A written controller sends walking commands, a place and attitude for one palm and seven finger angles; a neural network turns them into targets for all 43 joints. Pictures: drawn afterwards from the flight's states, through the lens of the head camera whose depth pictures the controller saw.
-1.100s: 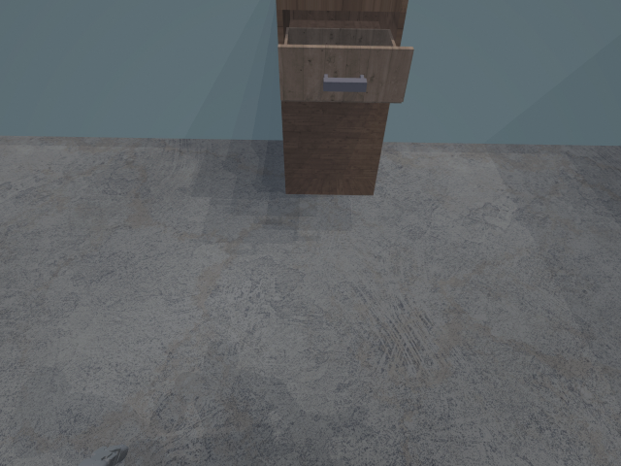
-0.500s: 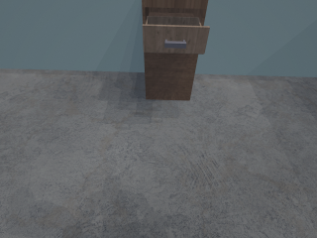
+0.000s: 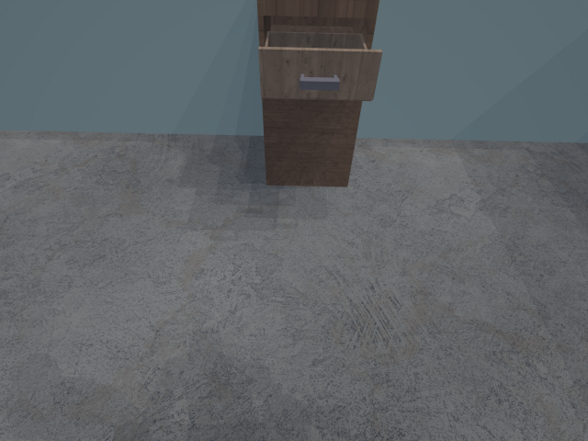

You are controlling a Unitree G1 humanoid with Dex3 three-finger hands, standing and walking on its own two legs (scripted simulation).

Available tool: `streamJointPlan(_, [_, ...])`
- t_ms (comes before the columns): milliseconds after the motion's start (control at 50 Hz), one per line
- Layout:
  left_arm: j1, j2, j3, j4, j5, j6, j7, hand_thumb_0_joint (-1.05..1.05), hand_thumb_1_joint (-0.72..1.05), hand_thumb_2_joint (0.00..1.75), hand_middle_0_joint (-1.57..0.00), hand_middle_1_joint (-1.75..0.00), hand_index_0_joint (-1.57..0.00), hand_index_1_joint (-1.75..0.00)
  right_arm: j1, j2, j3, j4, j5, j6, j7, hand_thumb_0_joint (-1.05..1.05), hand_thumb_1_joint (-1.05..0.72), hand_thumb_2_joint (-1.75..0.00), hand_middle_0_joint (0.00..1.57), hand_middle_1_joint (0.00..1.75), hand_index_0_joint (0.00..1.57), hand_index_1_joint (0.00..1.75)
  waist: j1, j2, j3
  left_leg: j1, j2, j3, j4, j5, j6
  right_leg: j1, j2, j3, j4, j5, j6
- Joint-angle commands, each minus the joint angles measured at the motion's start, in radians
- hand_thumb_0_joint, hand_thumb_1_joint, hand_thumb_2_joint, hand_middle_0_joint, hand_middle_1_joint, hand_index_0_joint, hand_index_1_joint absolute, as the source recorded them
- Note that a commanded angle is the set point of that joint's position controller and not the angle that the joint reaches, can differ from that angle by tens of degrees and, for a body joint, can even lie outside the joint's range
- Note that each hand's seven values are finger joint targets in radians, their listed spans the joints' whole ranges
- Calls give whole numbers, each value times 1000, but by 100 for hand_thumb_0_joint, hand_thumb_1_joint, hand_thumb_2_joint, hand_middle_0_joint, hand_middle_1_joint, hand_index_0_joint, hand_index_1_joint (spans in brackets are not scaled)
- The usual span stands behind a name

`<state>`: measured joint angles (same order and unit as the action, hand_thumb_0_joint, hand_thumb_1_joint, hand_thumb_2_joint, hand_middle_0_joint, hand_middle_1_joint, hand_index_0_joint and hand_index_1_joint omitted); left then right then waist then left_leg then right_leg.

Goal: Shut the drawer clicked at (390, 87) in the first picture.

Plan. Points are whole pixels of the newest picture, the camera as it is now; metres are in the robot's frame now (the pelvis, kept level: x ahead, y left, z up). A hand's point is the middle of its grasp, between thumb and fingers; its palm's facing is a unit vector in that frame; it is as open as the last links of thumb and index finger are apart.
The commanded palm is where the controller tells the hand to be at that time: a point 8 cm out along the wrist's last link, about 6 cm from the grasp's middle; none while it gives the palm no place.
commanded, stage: look at it before walking up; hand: left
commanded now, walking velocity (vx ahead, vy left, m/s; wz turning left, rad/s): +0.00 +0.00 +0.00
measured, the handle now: (319, 80) +1.14 -0.01 -0.04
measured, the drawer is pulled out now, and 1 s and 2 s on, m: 0.29 0.29 0.29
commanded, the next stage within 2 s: walk to a spot facing it in 0.34 s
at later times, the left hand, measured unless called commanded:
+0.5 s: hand out of the picture +0.07 +0.24 -0.16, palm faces -0.03 -0.95 -0.32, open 7.4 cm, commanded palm none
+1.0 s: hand out of the picture +0.12 +0.13 -0.17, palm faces -0.16 -0.97 -0.20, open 7.3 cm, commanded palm none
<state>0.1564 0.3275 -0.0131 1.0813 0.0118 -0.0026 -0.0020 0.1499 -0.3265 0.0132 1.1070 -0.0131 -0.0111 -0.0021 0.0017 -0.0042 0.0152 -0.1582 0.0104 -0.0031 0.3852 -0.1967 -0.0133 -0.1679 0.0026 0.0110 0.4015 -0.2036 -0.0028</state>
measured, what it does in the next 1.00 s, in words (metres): walks ahead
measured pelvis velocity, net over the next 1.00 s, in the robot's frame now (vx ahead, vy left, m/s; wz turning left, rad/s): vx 0.12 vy -0.05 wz -0.26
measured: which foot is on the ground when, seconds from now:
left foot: down 0.00-0.82, up 0.84-1.00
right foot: down 0.00-1.00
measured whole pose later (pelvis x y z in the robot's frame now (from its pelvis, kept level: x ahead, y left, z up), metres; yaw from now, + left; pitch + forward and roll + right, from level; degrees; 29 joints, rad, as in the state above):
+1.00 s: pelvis +0.12 -0.05 -0.01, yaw -15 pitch +0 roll +1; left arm 0.43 0.15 0.03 1.03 0.02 -0.06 0.00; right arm 0.23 -0.22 -0.05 1.04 -0.03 0.00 0.01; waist 0.04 0.01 0.03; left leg -0.54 0.11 0.07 1.17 -0.31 -0.04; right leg -0.15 0.05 -0.02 0.46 -0.31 -0.08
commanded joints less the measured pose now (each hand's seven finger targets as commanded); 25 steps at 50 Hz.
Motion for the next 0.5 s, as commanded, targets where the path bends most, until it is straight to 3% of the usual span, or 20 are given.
streamJointPlan(0, [-36,207,45,-57,0,-23,13,0,90,90,-20,-30,-20,-30,-53,-197,-44,-59,3,-24,-11,0,-90,-90,20,30,20,30,4,-6,-17,-11,102,-103,-69,61,40,-14,-115,114,-91,16,-29])
streamJointPlan(420, [-30,206,45,-49,-1,-26,14,0,90,90,-20,-30,-20,-30,-62,-203,-43,-54,5,-29,-14,0,-90,-90,20,30,20,30,3,6,-55,31,115,-94,-71,150,39,26,-116,102,-75,141,-26])
streamJointPlan(460, [35,95,24,-22,-1,-6,16,0,90,90,-20,-30,-20,-30,-1,-92,-21,-30,-3,-15,-12,0,-90,-90,20,30,20,30,2,-2,-51,41,110,-56,-44,32,22,0,-103,111,-65,21,-18])
streamJointPlan(480, [56,90,26,-22,1,2,12,0,90,90,-20,-30,-20,-30,23,-81,-23,-30,-5,-9,-11,0,-90,-90,20,30,20,30,5,-7,-41,36,108,-44,-26,-63,24,-24,-96,123,-61,-75,-24])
